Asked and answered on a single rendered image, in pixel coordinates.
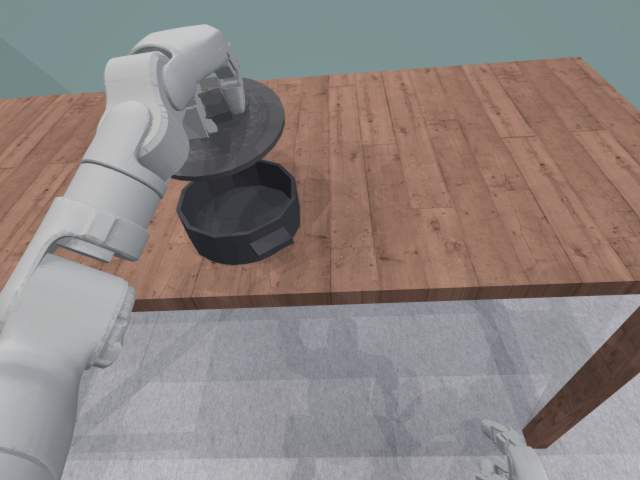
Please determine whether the pot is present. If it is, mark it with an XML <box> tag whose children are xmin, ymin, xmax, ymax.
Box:
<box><xmin>176</xmin><ymin>159</ymin><xmax>300</xmax><ymax>265</ymax></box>

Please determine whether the table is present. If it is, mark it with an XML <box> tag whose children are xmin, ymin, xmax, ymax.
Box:
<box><xmin>0</xmin><ymin>57</ymin><xmax>640</xmax><ymax>449</ymax></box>

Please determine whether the lid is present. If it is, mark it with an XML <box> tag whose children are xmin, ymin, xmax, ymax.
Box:
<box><xmin>171</xmin><ymin>77</ymin><xmax>285</xmax><ymax>181</ymax></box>

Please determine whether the robot left hand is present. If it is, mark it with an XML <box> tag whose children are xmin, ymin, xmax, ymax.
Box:
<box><xmin>132</xmin><ymin>24</ymin><xmax>245</xmax><ymax>141</ymax></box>

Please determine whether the left robot upper arm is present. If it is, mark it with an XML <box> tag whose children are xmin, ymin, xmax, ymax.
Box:
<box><xmin>0</xmin><ymin>253</ymin><xmax>136</xmax><ymax>480</ymax></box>

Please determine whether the robot right hand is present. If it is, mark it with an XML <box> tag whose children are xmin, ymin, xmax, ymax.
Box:
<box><xmin>475</xmin><ymin>419</ymin><xmax>550</xmax><ymax>480</ymax></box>

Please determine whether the robot left forearm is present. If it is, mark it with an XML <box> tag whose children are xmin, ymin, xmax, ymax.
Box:
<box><xmin>0</xmin><ymin>41</ymin><xmax>197</xmax><ymax>335</ymax></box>

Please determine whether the knob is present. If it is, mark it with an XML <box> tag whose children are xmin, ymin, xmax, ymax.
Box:
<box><xmin>198</xmin><ymin>88</ymin><xmax>233</xmax><ymax>125</ymax></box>

